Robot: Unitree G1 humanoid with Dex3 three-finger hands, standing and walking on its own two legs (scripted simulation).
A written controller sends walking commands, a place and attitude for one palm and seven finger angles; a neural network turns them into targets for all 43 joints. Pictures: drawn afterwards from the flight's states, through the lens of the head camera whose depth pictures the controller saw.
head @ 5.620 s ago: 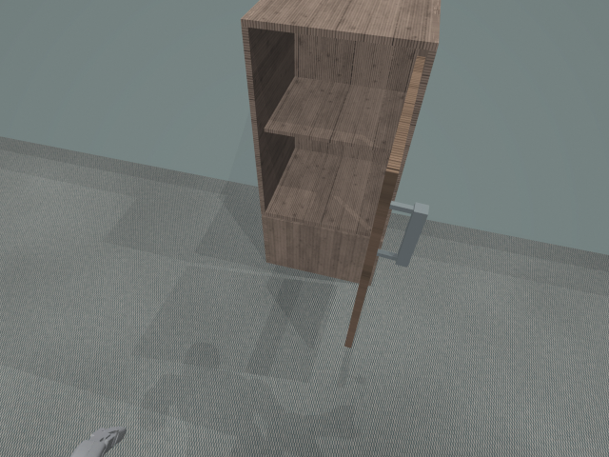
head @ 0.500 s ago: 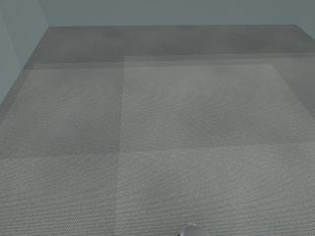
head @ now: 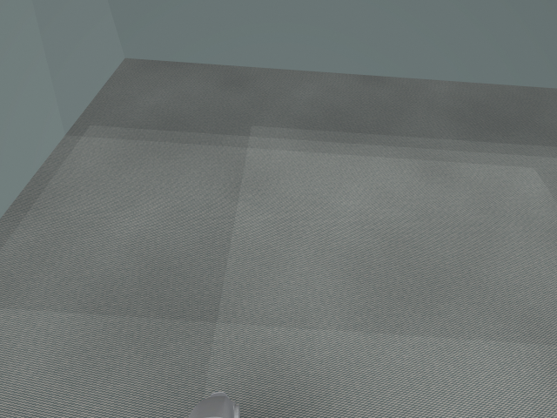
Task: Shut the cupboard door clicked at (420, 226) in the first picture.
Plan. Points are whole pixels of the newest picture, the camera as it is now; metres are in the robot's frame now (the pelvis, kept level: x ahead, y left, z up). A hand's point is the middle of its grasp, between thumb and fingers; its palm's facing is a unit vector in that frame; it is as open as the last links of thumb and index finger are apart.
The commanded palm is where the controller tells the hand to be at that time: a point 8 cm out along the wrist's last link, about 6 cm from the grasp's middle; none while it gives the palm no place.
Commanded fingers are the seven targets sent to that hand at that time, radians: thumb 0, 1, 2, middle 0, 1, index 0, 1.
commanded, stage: walk around to get in front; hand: left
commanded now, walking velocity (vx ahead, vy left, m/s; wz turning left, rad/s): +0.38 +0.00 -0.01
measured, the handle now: out of the picture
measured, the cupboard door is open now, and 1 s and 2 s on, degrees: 87 87 87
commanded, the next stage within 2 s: walk to a spot facing it in 0.84 s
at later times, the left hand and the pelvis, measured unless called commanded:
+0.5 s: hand (178, 333) +0.28 +0.21 -0.16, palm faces -0.03 -0.99 -0.16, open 7.4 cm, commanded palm none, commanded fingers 0.00 0.90 0.90 -0.20 -0.30 -0.20 -0.30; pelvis +0.21 +0.04 +0.01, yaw -4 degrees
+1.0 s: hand (230, 262) +0.44 +0.14 -0.16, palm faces +0.00 -0.98 -0.22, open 7.2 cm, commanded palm none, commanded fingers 0.00 0.90 0.90 -0.20 -0.30 -0.20 -0.30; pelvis +0.41 -0.04 +0.01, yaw -3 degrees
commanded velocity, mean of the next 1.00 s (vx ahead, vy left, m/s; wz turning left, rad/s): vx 0.33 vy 0.00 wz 0.01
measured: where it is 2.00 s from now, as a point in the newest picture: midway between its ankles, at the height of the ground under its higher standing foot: (296, 343)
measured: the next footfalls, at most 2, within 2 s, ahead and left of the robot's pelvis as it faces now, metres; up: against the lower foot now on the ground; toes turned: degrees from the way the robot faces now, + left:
left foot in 0.06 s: +0.18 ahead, +0.12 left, +0.00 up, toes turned +10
right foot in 0.68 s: +0.42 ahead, -0.13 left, +0.00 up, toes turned -16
